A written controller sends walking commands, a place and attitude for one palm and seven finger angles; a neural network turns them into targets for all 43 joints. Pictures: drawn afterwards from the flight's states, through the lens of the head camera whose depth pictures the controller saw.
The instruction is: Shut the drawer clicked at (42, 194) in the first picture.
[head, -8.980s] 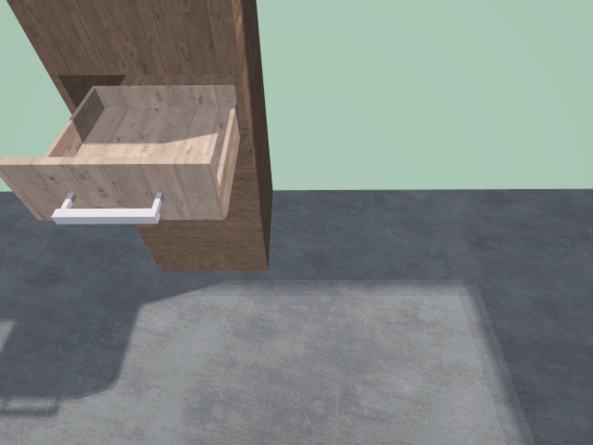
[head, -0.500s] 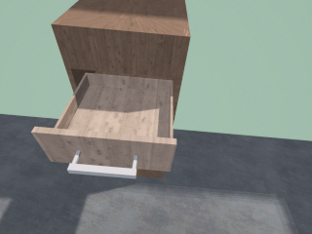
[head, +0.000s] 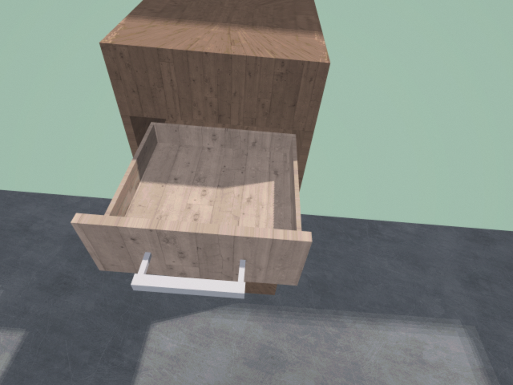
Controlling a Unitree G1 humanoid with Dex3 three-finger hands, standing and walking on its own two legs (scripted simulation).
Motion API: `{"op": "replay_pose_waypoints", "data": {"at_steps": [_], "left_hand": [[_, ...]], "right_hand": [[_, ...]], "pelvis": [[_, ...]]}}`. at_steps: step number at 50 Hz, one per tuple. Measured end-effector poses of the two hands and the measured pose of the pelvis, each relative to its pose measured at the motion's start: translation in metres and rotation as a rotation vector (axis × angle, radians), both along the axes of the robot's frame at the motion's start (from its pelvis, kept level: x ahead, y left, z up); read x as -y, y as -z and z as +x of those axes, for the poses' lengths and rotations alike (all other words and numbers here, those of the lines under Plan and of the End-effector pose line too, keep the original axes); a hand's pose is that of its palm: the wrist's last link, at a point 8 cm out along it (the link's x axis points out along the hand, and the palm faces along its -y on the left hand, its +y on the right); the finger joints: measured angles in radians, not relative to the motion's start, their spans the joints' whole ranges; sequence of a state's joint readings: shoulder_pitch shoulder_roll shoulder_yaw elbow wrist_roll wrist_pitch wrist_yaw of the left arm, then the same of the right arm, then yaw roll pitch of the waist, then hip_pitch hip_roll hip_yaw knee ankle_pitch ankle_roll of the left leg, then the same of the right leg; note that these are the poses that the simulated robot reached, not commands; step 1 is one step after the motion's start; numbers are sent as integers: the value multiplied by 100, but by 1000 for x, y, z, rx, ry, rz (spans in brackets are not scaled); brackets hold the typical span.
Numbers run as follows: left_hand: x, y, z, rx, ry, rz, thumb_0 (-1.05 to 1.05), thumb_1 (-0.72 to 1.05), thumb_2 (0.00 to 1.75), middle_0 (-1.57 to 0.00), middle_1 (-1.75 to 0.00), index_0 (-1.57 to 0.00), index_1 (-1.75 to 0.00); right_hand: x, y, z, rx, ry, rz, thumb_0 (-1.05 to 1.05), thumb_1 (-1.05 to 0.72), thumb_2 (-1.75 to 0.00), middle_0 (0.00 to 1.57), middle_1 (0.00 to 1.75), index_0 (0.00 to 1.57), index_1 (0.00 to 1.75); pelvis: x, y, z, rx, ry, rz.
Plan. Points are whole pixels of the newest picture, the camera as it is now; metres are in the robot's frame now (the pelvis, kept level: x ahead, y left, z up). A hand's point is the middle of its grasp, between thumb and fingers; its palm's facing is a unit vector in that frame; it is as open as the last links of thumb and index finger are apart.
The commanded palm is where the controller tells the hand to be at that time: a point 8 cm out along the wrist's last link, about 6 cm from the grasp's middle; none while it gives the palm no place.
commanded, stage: come to a stop and stand still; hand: left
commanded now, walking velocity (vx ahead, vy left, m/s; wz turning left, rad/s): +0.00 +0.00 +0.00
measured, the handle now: (192, 274) +0.30 +0.13 -0.01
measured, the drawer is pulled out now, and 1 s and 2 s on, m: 0.30 0.30 0.29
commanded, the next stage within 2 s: look again from close up in 0.12 s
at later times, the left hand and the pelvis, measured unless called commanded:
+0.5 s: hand out of the picture -0.02 +0.15 -0.18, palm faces +0.03 -0.99 -0.15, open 7.4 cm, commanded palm none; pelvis +0.01 +0.00 +0.00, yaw +0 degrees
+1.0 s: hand out of the picture +0.10 +0.18 -0.09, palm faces +0.22 -0.94 -0.25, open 7.1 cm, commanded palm +0.09 +0.19 -0.06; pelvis +0.00 -0.02 -0.01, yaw +2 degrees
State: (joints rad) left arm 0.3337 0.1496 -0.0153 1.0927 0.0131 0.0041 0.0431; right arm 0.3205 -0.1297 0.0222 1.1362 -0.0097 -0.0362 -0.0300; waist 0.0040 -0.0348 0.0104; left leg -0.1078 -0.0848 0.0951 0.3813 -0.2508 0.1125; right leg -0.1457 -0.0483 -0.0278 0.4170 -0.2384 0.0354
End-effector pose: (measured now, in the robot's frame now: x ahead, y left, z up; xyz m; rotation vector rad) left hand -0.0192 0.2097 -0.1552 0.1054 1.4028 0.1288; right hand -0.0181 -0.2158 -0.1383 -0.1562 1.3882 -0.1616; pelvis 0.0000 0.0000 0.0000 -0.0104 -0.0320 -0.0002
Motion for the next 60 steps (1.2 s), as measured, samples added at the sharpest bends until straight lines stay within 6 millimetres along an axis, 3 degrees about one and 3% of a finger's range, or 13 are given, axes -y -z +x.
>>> {"op": "replay_pose_waypoints", "data": {"at_steps": [13, 44, 46, 49, 51, 53, 54, 56, 60], "left_hand": [[-3, -1, -4, -26, 1, 5, 1, 91, 90, -20, -30, -20, -30], [17, -3, -3, -16, 3, 6, 1, 91, 90, -20, -30, -20, -30], [6, -20, 20, 108, -57, 49, 3, 94, 90, -21, -31, -21, -30], [-15, -71, 77, 469, -74, 165, 5, 97, 89, -22, -32, -22, -32], [-12, -109, 118, 714, -60, 179, 5, 97, 90, -24, -34, -24, -34], [4, -144, 155, 950, -26, 145, 5, 97, 90, -26, -37, -26, -37], [11, -151, 164, 1006, -33, 127, 4, 96, 90, -27, -38, -26, -38], [18, -143, 158, 1063, -78, 76, 2, 95, 90, -30, -42, -24, -39], [49, -117, 126, 1167, -51, -80, 1, 93, 90, -37, -49, -29, -46]], "right_hand": [[-4, 1, -10, -37, 20, 6, 0, -91, -90, 20, 30, 20, 30], [8, 2, 1, -14, 12, 20, 0, -91, -90, 19, 30, 20, 30], [14, -2, 9, 74, 0, 5, 1, -92, -90, 20, 30, 20, 30], [31, -9, 30, 269, -20, -20, 2, -93, -90, 20, 30, 20, 30], [44, -10, 51, 396, -47, -28, 2, -93, -90, 20, 30, 20, 30], [56, -13, 76, 516, -84, -38, 2, -93, -90, 20, 30, 20, 30], [61, -15, 89, 572, -97, -43, 2, -93, -90, 20, 30, 20, 30], [71, -23, 115, 673, -112, -54, 2, -92, -90, 20, 30, 20, 30], [82, -46, 164, 820, -203, -87, 2, -92, -90, 20, 30, 20, 30]], "pelvis": [[-2, 0, 3, -7, 5, 2], [13, -1, 3, -15, 0, 1], [15, 1, 0, -19, -6, 8], [19, 3, -2, -39, -20, 33], [22, 8, -5, -43, -37, 45], [23, 13, -10, -51, -55, 33], [24, 16, -12, -64, -58, 24], [29, 23, -15, -99, -50, 19], [47, 43, -23, -159, -43, 19]]}}
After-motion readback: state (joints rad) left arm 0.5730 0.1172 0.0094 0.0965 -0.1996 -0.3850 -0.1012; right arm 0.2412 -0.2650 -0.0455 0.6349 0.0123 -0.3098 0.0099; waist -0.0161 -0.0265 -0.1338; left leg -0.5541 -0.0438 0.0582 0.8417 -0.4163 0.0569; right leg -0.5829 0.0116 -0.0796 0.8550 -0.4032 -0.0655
